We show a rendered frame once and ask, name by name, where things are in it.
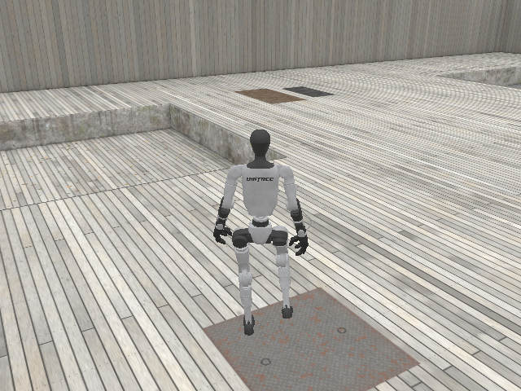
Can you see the robot left upper arm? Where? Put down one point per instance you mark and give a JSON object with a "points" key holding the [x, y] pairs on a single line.
{"points": [[234, 173]]}

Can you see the robot right upper arm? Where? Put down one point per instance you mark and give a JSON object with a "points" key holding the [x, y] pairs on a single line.
{"points": [[289, 186]]}

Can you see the left robot forearm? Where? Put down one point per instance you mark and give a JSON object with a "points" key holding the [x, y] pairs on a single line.
{"points": [[222, 216]]}

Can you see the right robot foot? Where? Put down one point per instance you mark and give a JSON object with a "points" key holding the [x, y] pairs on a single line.
{"points": [[287, 313]]}

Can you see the left robot shin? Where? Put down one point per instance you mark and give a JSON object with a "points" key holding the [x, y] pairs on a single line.
{"points": [[246, 299]]}

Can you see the right robot forearm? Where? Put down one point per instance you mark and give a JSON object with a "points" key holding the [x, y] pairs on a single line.
{"points": [[298, 221]]}

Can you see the right robot hand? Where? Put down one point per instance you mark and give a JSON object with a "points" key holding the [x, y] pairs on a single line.
{"points": [[303, 243]]}

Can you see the left robot hand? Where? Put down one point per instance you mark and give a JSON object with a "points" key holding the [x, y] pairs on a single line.
{"points": [[224, 232]]}

